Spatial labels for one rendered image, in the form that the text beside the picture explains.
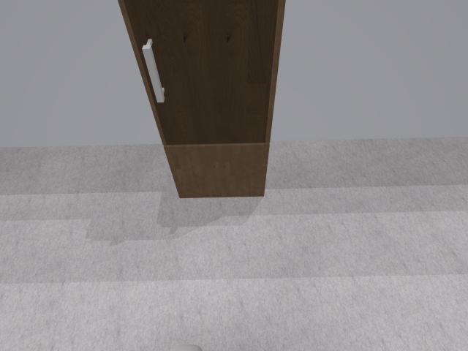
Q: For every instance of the handle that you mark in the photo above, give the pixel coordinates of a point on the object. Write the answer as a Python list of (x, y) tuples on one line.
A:
[(152, 70)]

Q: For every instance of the cupboard door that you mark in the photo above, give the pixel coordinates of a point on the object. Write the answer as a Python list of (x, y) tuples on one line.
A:
[(214, 59)]

